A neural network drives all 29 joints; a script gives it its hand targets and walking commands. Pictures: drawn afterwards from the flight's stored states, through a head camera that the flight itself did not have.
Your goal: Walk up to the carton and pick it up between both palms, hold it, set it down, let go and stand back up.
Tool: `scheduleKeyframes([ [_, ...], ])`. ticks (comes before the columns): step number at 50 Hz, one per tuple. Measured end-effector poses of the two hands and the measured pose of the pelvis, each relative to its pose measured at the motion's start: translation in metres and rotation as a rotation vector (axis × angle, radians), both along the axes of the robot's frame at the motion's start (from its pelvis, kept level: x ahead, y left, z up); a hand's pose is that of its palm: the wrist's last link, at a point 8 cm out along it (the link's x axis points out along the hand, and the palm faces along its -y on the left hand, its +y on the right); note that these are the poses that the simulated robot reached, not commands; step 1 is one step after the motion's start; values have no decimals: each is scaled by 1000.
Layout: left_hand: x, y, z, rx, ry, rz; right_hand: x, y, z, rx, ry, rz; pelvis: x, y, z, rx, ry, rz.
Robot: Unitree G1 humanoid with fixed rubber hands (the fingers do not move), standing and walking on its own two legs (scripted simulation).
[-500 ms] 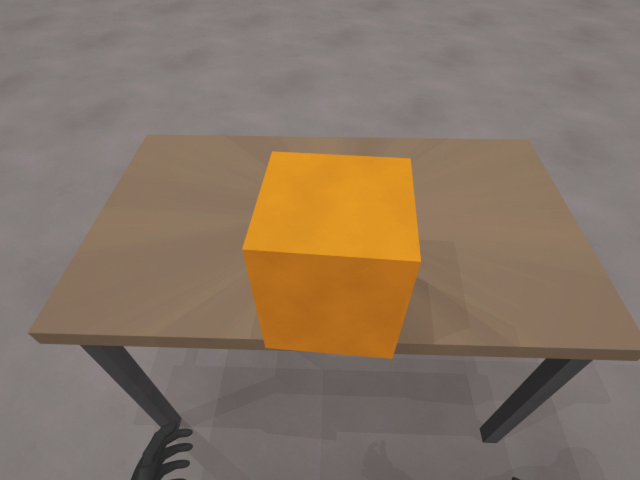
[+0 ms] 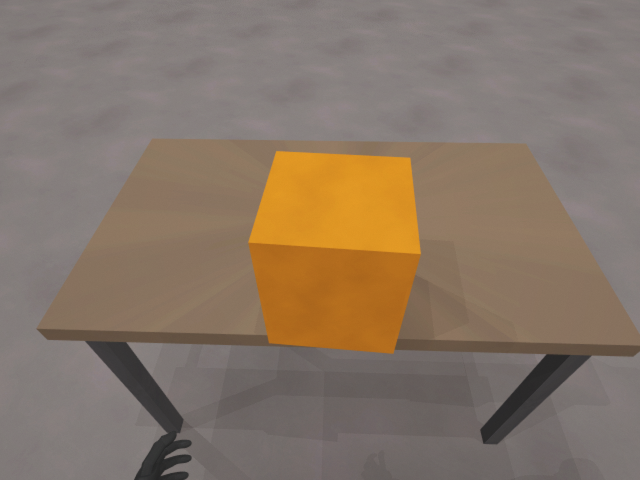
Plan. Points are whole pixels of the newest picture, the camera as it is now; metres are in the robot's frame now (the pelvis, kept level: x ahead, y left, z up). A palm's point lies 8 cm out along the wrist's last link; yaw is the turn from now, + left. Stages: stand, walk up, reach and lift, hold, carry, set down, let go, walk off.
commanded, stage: stand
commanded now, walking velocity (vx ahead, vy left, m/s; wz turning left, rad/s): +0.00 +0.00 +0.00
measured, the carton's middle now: (336, 254) +0.45 +0.02 +0.00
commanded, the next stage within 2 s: none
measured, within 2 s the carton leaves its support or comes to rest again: neither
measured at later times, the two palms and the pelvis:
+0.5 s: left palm out of the picture +0.11 +0.25 -0.10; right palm out of the picture +0.07 -0.24 -0.12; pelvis +0.00 +0.00 +0.00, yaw +0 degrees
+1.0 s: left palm out of the picture +0.11 +0.26 -0.10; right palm out of the picture +0.06 -0.24 -0.12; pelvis -0.01 +0.00 +0.00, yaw +0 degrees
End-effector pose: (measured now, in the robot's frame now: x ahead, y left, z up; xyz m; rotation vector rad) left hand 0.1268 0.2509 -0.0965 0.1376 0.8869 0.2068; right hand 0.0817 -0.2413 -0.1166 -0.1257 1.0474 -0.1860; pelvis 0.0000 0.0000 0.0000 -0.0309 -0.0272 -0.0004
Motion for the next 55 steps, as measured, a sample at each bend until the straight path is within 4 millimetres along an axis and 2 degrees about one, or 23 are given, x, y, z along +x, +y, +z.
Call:
scheduleKeyframes([
  [39, -18, 4, -7, -1, 35, 9, -18, 0, -4, -4, 30, -9, -8, 2, 0, -2, -11, 0],
  [55, -22, 4, -9, -3, 47, 12, -19, -1, -4, -4, 35, -10, -9, 2, 0, -2, -12, 1],
])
